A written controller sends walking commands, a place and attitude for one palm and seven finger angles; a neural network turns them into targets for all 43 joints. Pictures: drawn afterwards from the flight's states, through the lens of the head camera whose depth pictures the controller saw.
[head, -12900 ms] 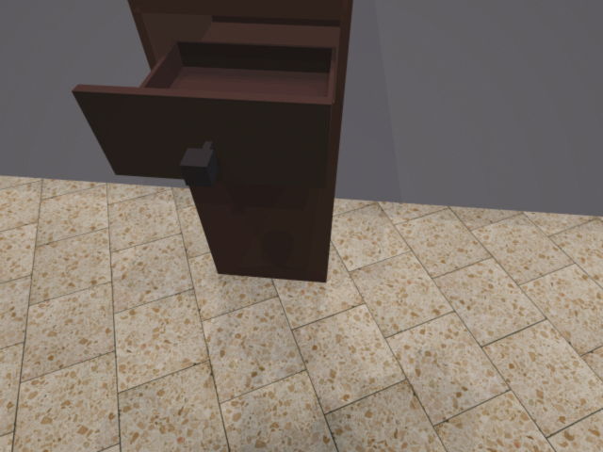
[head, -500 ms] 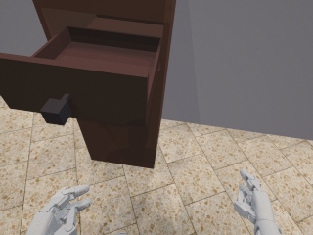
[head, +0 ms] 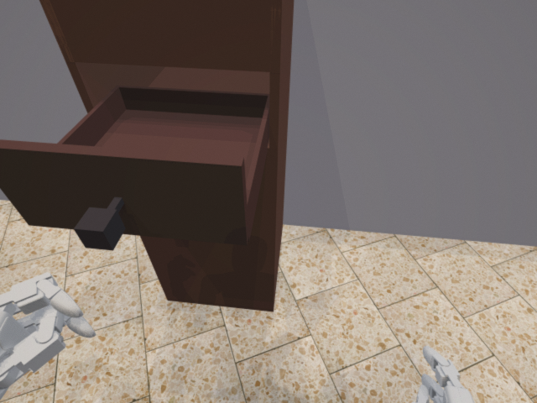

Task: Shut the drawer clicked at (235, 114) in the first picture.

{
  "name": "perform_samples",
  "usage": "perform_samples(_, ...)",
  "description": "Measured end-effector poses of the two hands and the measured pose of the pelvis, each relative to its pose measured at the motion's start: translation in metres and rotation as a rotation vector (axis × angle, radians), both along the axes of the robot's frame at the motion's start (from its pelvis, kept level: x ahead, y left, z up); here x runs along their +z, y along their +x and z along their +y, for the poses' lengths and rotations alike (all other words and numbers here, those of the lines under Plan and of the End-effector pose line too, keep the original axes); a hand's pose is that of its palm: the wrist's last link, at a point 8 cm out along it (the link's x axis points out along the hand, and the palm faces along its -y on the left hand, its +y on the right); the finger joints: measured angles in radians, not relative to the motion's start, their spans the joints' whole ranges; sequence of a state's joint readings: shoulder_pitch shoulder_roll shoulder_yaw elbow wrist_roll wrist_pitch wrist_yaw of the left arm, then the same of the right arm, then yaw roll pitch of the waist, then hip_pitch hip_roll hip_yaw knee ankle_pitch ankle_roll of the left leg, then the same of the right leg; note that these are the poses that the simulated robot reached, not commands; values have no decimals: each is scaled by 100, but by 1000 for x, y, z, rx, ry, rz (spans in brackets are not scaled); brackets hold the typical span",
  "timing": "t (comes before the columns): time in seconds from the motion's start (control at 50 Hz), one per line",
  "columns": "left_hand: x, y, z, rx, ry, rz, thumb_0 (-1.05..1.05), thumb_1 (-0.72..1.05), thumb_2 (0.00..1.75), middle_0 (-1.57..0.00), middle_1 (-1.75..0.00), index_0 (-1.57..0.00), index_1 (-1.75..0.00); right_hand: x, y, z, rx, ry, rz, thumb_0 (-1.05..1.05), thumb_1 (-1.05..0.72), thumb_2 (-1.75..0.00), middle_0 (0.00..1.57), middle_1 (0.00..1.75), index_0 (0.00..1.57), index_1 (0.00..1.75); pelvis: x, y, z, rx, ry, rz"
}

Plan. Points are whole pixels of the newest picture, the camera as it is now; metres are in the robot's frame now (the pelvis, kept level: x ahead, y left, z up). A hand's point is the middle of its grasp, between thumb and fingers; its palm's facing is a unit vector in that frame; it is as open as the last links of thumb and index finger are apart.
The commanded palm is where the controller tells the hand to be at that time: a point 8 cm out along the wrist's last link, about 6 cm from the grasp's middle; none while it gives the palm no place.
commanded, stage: raise the hand and make a fist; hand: left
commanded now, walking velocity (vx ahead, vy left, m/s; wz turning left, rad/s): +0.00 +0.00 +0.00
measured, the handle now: (107, 218) +0.33 +0.27 +0.13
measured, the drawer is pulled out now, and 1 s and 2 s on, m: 0.29 0.29 0.29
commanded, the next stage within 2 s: bring the fist close to the handle in 0.94 s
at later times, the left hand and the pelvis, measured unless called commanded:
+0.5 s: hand out of the picture +0.14 +0.26 +0.20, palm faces +0.06 -0.98 -0.18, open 3.2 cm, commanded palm +0.10 +0.31 +0.23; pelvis -0.02 +0.01 +0.02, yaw +2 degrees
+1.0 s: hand (2, 279) +0.17 +0.26 +0.22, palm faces +0.06 -0.97 -0.22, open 3.3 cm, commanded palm +0.12 +0.31 +0.23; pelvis -0.01 +0.00 +0.02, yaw +1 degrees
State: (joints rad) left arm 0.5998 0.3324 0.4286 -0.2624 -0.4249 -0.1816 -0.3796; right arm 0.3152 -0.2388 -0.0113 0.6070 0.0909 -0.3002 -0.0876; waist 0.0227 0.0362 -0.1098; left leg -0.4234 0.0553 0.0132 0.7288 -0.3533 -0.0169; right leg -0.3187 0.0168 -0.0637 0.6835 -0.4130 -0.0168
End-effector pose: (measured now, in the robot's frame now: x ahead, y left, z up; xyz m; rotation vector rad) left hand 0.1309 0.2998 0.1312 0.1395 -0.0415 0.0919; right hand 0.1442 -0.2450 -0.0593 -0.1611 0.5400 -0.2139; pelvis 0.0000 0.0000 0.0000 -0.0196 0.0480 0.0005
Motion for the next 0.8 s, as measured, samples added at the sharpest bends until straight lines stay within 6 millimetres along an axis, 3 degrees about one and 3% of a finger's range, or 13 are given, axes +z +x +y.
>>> perform_samples(0.14, -4, -10, -15, -103, -44, 61, 2, 90, 90, -113, -131, -113, -131, 28, 32, 22, 88, -30, -149, 2, -91, -90, 19, 30, 20, 30, 6, -5, 15, 14, -4, -36)
perform_samples(0.22, 21, -11, -12, -96, 21, -22, 2, 90, 90, -121, -140, -121, -139, 46, 49, 47, 152, -10, -232, 1, -91, -90, 19, 30, 20, 30, 8, -8, 17, 20, -4, -61)
perform_samples(0.32, 60, -14, 8, -33, 65, -135, 2, 90, 90, -131, -150, -130, -149, 57, 60, 75, 228, 37, -284, 1, -91, -90, 20, 30, 20, 30, 12, -11, 18, 27, -5, -96)
perform_samples(0.42, 72, -13, 18, -11, 58, -93, 2, 90, 90, -136, -156, -136, -156, 57, 60, 88, 274, 64, -265, 1, -90, -90, 20, 30, 20, 30, 15, -16, 17, 31, -2, -117)
perform_samples(0.52, 78, -10, 13, -49, 51, -49, 2, 90, 90, -139, -159, -139, -158, 50, 50, 82, 281, 52, -211, 1, -90, -90, 20, 30, 20, 30, 17, -22, 13, 35, 2, -132)
perform_samples(0.66, 108, -3, 19, -35, 86, -109, 2, 90, 90, -140, -160, -140, -160, 39, 34, 58, 239, 35, -146, 1, -90, -90, 20, 30, 20, 30, 19, -26, 6, 33, 3, -141)
perform_samples(0.8, 80, 8, 22, -17, 18, 21, 1, 90, 90, -140, -160, -140, -160, 29, 20, 28, 172, 17, -100, 1, -90, -90, 20, 30, 20, 30, 18, -26, 0, 23, 2, -133)
